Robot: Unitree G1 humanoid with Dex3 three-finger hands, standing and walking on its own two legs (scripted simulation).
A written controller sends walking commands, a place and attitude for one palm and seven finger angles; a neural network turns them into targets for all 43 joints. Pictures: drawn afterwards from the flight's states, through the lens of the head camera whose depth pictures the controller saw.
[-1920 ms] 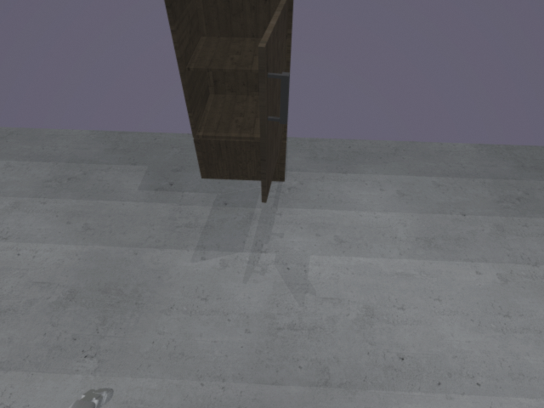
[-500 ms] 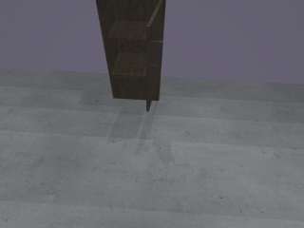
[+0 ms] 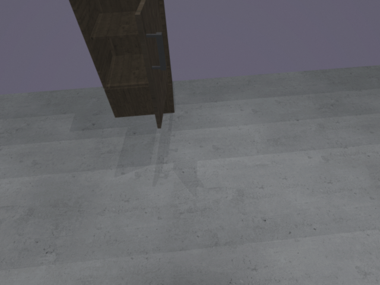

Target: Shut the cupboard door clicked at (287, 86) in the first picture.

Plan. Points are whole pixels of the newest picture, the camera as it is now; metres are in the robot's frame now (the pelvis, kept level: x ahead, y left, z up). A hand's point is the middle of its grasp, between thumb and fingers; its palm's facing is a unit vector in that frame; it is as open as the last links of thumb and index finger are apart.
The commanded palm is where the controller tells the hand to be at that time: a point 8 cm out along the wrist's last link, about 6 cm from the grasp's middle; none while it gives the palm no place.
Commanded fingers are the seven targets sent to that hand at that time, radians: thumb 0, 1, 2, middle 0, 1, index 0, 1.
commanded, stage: walk around to get in front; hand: left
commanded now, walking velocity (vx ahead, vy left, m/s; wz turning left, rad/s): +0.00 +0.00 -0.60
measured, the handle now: (156, 52) +0.96 +0.24 -0.03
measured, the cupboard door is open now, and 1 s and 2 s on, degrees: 83 83 83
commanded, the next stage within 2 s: none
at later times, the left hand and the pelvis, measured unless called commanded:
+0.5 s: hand out of the picture +0.08 +0.22 -0.15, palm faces -0.15 -0.96 -0.25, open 7.4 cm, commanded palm none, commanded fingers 0.00 0.90 0.90 -0.20 -0.30 -0.20 -0.30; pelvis -0.01 +0.02 +0.02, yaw -14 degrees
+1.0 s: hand (127, 275) +0.16 +0.17 -0.15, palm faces -0.55 -0.81 -0.20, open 7.4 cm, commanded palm none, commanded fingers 0.00 0.90 0.90 -0.20 -0.30 -0.20 -0.30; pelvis -0.02 +0.05 +0.01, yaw -35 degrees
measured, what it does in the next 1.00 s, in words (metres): steps on the spot, turning right: left foot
